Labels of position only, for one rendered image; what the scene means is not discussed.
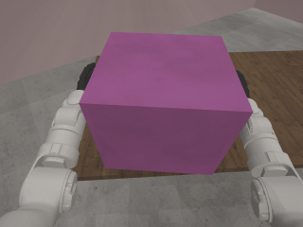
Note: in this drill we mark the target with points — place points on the table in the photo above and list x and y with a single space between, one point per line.
275 82

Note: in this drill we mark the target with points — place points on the carton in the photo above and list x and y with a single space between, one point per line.
164 102

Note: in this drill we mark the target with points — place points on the right robot forearm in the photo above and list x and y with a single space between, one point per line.
265 155

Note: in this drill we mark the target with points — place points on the left robot forearm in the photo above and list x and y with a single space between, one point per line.
61 147

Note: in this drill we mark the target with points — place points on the right robot hand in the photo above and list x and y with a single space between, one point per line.
243 83

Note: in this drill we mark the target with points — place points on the left robot hand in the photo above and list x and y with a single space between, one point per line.
85 76

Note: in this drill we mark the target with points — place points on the right robot upper arm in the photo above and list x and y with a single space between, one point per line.
278 200

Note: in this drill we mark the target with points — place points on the left robot upper arm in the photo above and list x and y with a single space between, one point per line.
48 192

